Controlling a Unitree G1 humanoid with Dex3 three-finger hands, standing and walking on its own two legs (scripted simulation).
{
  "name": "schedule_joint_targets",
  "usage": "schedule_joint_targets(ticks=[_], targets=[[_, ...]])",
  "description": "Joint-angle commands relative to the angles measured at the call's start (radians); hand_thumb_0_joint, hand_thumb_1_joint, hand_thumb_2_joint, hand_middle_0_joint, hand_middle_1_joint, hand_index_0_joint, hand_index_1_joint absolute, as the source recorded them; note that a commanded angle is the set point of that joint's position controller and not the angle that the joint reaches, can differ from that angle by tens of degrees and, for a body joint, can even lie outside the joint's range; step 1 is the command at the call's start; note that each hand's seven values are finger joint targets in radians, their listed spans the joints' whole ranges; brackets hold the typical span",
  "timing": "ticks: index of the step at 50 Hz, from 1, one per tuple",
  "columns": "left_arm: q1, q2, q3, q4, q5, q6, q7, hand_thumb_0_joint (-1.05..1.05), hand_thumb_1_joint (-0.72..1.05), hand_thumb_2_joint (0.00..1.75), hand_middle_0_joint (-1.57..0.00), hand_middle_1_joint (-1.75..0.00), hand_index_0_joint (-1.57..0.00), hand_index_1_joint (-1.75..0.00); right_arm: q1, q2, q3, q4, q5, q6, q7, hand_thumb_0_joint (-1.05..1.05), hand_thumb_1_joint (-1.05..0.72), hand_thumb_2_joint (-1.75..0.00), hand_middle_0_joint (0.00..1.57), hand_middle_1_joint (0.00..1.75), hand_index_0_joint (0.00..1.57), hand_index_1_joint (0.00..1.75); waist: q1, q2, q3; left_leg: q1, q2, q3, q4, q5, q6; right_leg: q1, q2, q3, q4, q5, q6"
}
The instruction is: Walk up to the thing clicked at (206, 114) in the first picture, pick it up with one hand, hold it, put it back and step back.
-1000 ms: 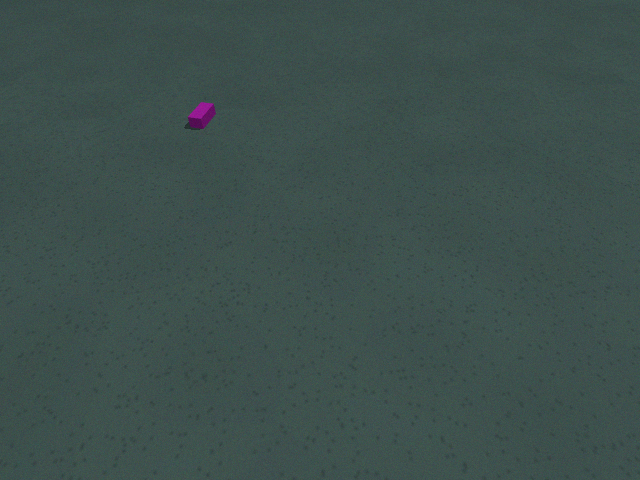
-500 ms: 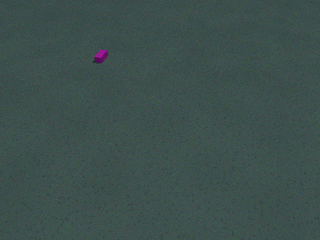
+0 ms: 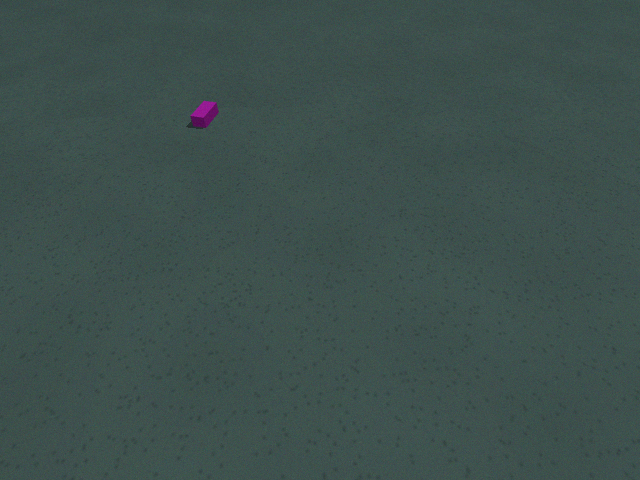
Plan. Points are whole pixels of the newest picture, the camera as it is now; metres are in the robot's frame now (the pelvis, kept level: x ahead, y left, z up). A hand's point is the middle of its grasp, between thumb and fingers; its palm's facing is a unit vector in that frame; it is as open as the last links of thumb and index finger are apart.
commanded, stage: stand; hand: left
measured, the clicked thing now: (204, 114) +2.18 +0.65 -0.75
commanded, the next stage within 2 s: walk up in 0.12 s
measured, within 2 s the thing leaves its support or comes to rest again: neither
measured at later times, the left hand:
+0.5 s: hand out of the picture +0.12 +0.42 -0.18, palm faces +0.31 -0.88 -0.35, open 7.4 cm
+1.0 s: hand (60, 348) +0.38 +0.46 -0.15, palm faces +0.50 -0.79 -0.35, open 7.4 cm
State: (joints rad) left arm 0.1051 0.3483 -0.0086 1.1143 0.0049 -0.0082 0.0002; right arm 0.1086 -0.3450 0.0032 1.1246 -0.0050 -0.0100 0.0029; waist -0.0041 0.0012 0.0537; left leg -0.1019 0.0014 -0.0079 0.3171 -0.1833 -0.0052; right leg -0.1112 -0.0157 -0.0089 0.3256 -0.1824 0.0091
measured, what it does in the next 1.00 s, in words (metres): walks ahead, turning left: left foot, then right foot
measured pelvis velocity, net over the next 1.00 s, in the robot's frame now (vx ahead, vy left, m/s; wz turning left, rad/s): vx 0.41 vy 0.13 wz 0.60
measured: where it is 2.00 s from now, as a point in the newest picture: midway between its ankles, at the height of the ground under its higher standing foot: (250, 271)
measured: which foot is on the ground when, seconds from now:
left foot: down 0.00-0.16, up 0.18-0.44, down 0.46-1.00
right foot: down 0.00-0.48, up 0.50-0.96, down 0.98-1.00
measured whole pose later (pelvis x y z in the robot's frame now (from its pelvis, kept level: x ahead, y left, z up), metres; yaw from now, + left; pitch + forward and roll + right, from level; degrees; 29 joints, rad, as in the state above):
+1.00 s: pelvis +0.41 +0.13 -0.04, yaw +34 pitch +3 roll +1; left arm 0.04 0.47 0.10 0.90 0.04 0.02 -0.14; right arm 0.37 -0.47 -0.05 0.96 -0.02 -0.10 -0.01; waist 0.00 -0.04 -0.02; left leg 0.00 0.07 -0.15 0.48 -0.51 -0.03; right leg -0.55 -0.07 0.02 0.65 -0.15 0.02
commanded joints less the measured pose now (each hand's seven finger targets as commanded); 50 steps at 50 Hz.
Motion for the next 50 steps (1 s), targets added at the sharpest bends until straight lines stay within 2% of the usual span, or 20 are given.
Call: schedule_joint_targets(ticks=[1,5,6,8,9,10,15,20,22,23,24,25,26,27,29,32,38,47,49,50], targets=[[-0.029,0.206,0.042,-0.055,0.002,-0.026,0.009,0.00,0.90,0.90,-0.20,-0.30,-0.20,-0.30,-0.037,-0.213,-0.041,-0.058,-0.003,-0.023,-0.012,0.00,-0.90,-0.90,0.20,0.30,0.20,0.30,0.006,0.011,-0.077,0.001,0.123,-0.084,-0.044,0.134,0.024,0.013,-0.118,0.091,-0.052,0.134,-0.032],[-0.030,0.209,0.043,-0.056,0.002,-0.024,0.009,0.00,0.90,0.90,-0.20,-0.30,-0.20,-0.30,-0.035,-0.210,-0.040,-0.055,-0.003,-0.023,-0.011,0.00,-0.90,-0.90,0.20,0.30,0.20,0.30,0.008,0.010,-0.081,0.001,0.126,-0.087,-0.051,0.133,0.023,0.016,-0.116,0.088,-0.047,0.124,-0.033],[-0.040,0.368,0.146,-0.143,0.017,-0.048,-0.030,0.00,0.90,0.90,-0.20,-0.30,-0.20,-0.30,0.009,-0.353,-0.115,-0.131,0.000,-0.039,0.029,0.00,-0.90,-0.90,0.20,0.30,0.20,0.30,0.061,-0.038,-0.162,-0.273,0.108,-0.241,0.023,-0.365,0.097,0.218,-0.076,-0.002,0.108,-0.369,-0.067],[0.085,0.397,0.168,-0.141,0.033,-0.056,-0.046,0.00,0.90,0.90,-0.20,-0.30,-0.20,-0.30,-0.168,-0.293,-0.076,-0.226,-0.019,-0.041,0.050,0.00,-0.90,-0.90,0.20,0.30,0.20,0.30,0.165,-0.143,-0.043,-0.744,-0.020,0.019,0.201,-0.269,0.004,0.467,-0.264,0.140,-0.132,-0.619,-0.133],[0.091,0.416,0.178,-0.152,0.028,-0.058,-0.044,0.00,0.90,0.90,-0.20,-0.30,-0.20,-0.30,-0.219,-0.253,-0.077,-0.252,-0.025,-0.046,0.053,0.00,-0.90,-0.90,0.20,0.30,0.20,0.30,0.185,-0.306,-0.071,-0.792,0.021,0.047,0.465,-0.228,0.041,0.431,-0.454,0.311,-0.226,-0.612,-0.196],[0.003,0.402,0.175,-0.198,0.028,-0.061,-0.047,0.00,0.90,0.90,-0.20,-0.30,-0.20,-0.30,-0.192,-0.283,-0.096,-0.262,-0.034,-0.043,0.056,0.00,-0.90,-0.90,0.20,0.30,0.20,0.30,0.146,-0.234,-0.044,-0.774,0.098,0.033,0.575,-0.226,0.015,0.331,-0.533,0.327,-0.243,-0.555,-0.237],[-0.192,0.370,0.167,-0.275,0.039,-0.071,-0.079,0.00,0.90,0.90,-0.20,-0.30,-0.20,-0.30,-0.004,-0.323,-0.136,-0.213,-0.006,-0.028,0.116,0.00,-0.90,-0.90,0.20,0.30,0.20,0.30,0.011,-0.169,-0.056,-0.507,0.165,0.047,0.505,-0.144,0.009,0.126,-0.371,0.006,-0.211,-0.494,-0.182],[-0.240,0.384,0.171,-0.288,0.043,-0.049,-0.098,0.00,0.90,0.90,-0.20,-0.30,-0.20,-0.30,0.101,-0.311,-0.144,-0.198,-0.001,-0.020,0.114,0.00,-0.90,-0.90,0.20,0.30,0.20,0.30,-0.049,-0.130,-0.043,-0.069,0.080,0.208,0.344,0.045,-0.012,-0.210,-0.264,-0.171,-0.040,-0.580,-0.143],[-0.216,0.337,0.156,-0.281,0.043,-0.037,-0.100,0.00,0.90,0.90,-0.20,-0.30,-0.20,-0.30,0.209,-0.337,-0.159,-0.163,-0.009,-0.022,0.090,0.00,-0.90,-0.90,0.20,0.30,0.20,0.30,-0.089,0.000,-0.062,0.055,0.014,0.245,0.341,-0.055,0.011,-0.273,-0.208,-0.206,0.185,-0.518,-0.140],[-0.205,0.286,0.137,-0.292,0.049,-0.034,-0.107,0.00,0.90,0.90,-0.20,-0.30,-0.20,-0.30,0.329,-0.395,-0.179,-0.130,-0.010,-0.025,0.073,0.00,-0.90,-0.90,0.20,0.30,0.20,0.30,-0.140,0.150,-0.082,0.151,0.004,0.170,0.293,-0.206,0.050,-0.338,-0.150,-0.239,0.489,-0.390,-0.120],[-0.220,0.211,0.111,-0.317,0.038,-0.030,-0.118,0.00,0.90,0.90,-0.20,-0.30,-0.20,-0.30,0.417,-0.472,-0.195,-0.121,-0.018,-0.029,0.057,0.00,-0.90,-0.90,0.20,0.30,0.20,0.30,-0.180,0.373,-0.003,0.185,0.118,-0.124,0.079,-0.507,0.106,-0.554,-0.048,-0.236,0.839,-0.424,-0.093],[-0.243,0.195,0.090,-0.363,0.023,-0.033,-0.127,0.00,0.90,0.90,-0.20,-0.30,-0.20,-0.30,0.367,-0.552,-0.196,-0.159,-0.006,-0.039,0.049,0.00,-0.90,-0.90,0.20,0.30,0.20,0.30,-0.136,0.406,0.055,0.150,0.352,-0.694,-0.193,-0.822,0.190,-0.767,0.035,-0.096,0.967,-0.403,-0.058],[-0.230,0.282,0.098,-0.375,0.036,-0.039,-0.125,0.00,0.90,0.90,-0.20,-0.30,-0.20,-0.30,0.188,-0.572,-0.189,-0.225,0.033,-0.041,0.043,0.00,-0.90,-0.90,0.20,0.30,0.20,0.30,-0.059,0.284,0.122,-0.037,0.498,-0.956,-0.384,-0.906,0.285,-0.707,-0.045,0.058,0.967,-0.346,-0.058],[-0.205,0.322,0.097,-0.345,0.034,-0.042,-0.123,0.00,0.90,0.90,-0.20,-0.30,-0.20,-0.30,0.107,-0.545,-0.175,-0.240,0.019,-0.055,0.034,0.00,-0.90,-0.90,0.20,0.30,0.20,0.30,-0.003,0.170,0.124,-0.066,0.500,-0.904,-0.400,-0.847,0.301,-0.678,-0.090,0.111,0.957,-0.311,-0.045],[-0.133,0.333,0.112,-0.262,0.005,-0.039,-0.126,0.00,0.90,0.90,-0.20,-0.30,-0.20,-0.30,0.087,-0.472,-0.137,-0.250,0.011,-0.091,0.011,0.00,-0.90,-0.90,0.20,0.30,0.20,0.30,0.028,0.032,-0.004,-0.053,0.342,-0.498,-0.223,-0.478,0.195,-0.518,-0.119,0.136,0.856,-0.204,-0.020],[-0.072,0.342,0.126,-0.260,0.010,-0.010,-0.132,0.00,0.90,0.90,-0.20,-0.30,-0.20,-0.30,0.051,-0.436,-0.118,-0.241,0.022,-0.111,0.006,0.00,-0.90,-0.90,0.20,0.30,0.20,0.30,0.069,0.088,-0.050,-0.145,0.229,-0.269,-0.202,-0.402,0.135,-0.418,-0.115,0.090,0.735,-0.088,0.005],[-0.202,0.310,0.133,-0.355,0.031,-0.003,-0.151,0.00,0.90,0.90,-0.20,-0.30,-0.20,-0.30,0.174,-0.414,-0.121,-0.228,0.019,-0.131,-0.003,0.00,-0.90,-0.90,0.20,0.30,0.20,0.30,0.008,0.041,-0.049,0.010,0.201,-0.249,-0.201,-0.263,0.181,-0.589,-0.084,0.074,0.564,0.030,0.045],[-0.279,0.267,0.138,-0.365,0.029,-0.022,-0.148,0.00,0.90,0.90,-0.20,-0.30,-0.20,-0.30,0.246,-0.406,-0.133,-0.255,-0.020,-0.122,-0.033,0.00,-0.90,-0.90,0.20,0.30,0.20,0.30,-0.021,0.164,-0.087,0.088,0.194,-0.191,0.094,0.273,0.188,-0.422,-0.073,0.033,0.238,-0.054,-0.012],[0.048,0.317,0.176,-0.258,0.032,-0.030,-0.132,0.00,0.90,0.90,-0.20,-0.30,-0.20,-0.30,0.177,-0.372,-0.120,-0.283,-0.019,-0.115,-0.043,0.00,-0.90,-0.90,0.20,0.30,0.20,0.30,0.158,0.031,-0.247,-0.151,0.122,-0.103,0.528,0.318,0.121,0.070,-0.050,0.043,0.151,-0.039,-0.061],[0.241,0.409,0.210,-0.210,0.047,-0.039,-0.113,0.00,0.90,0.90,-0.20,-0.30,-0.20,-0.30,0.213,-0.269,-0.082,-0.304,-0.020,-0.117,-0.044,0.00,-0.90,-0.90,0.20,0.30,0.20,0.30,0.236,-0.202,-0.361,-0.406,0.040,-0.045,0.828,0.035,0.087,0.344,-0.199,0.218,0.145,-0.246,-0.070]])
